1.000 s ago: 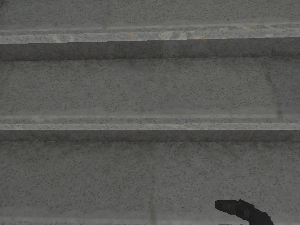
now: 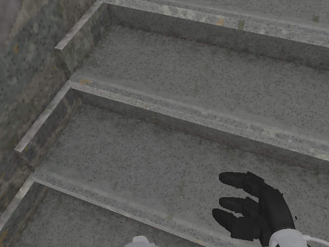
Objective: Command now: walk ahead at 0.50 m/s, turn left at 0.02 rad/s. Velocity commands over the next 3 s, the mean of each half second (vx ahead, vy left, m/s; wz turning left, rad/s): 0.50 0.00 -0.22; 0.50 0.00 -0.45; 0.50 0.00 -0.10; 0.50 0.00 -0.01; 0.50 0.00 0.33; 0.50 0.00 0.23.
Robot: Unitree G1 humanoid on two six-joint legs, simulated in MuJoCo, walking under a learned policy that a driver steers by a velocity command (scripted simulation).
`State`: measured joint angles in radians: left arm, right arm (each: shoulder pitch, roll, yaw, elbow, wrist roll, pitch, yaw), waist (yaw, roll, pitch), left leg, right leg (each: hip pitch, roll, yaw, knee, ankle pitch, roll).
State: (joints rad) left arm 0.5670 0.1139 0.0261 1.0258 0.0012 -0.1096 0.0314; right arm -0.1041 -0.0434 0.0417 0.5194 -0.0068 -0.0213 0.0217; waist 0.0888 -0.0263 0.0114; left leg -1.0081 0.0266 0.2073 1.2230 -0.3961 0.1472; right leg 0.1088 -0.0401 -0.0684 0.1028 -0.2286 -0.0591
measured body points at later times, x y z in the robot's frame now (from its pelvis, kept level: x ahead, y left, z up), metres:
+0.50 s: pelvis +0.30 -0.01 +0.15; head +0.34 +0.00 +0.60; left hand +0.58 +0.09 +0.09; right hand +0.18 -0.21 +0.01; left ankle +0.18 +0.08 -0.59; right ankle +0.45 -0.11 -0.40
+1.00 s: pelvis +0.61 -0.09 +0.30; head +0.65 -0.12 +0.75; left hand +0.62 +0.16 +0.17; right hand +0.83 -0.30 +0.25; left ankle +0.82 -0.07 -0.23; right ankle +0.45 -0.09 -0.44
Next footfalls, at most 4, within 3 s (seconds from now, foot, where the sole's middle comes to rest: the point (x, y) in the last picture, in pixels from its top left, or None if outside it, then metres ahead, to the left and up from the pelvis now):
0.54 right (224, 204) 0.49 -0.10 -0.48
1.06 left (224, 84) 0.86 -0.09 -0.33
1.56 right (314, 8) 1.09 -0.39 -0.18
2.10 left None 1.46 -0.35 -0.02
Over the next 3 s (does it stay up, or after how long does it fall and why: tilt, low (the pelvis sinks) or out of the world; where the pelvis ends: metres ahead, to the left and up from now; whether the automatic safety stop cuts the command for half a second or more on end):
stays up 1.76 -0.48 0.76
